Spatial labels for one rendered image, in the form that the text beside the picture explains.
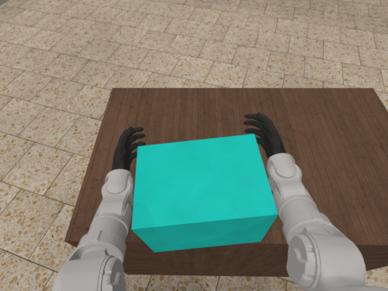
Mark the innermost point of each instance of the robot right forearm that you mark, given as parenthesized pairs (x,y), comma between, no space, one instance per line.
(296,208)

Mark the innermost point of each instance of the robot right hand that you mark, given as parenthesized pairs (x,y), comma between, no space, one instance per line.
(270,139)

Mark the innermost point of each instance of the robot left forearm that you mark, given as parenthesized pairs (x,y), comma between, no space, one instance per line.
(110,226)

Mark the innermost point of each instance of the left robot upper arm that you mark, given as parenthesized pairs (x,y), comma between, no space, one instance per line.
(101,273)

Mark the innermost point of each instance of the pedestal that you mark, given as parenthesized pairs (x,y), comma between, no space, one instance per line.
(338,137)

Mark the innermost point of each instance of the carton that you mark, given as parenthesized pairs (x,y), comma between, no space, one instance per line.
(202,193)

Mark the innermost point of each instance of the right robot upper arm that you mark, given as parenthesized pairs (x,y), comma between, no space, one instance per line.
(318,262)

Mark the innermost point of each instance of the robot left hand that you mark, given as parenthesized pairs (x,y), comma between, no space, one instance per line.
(123,156)

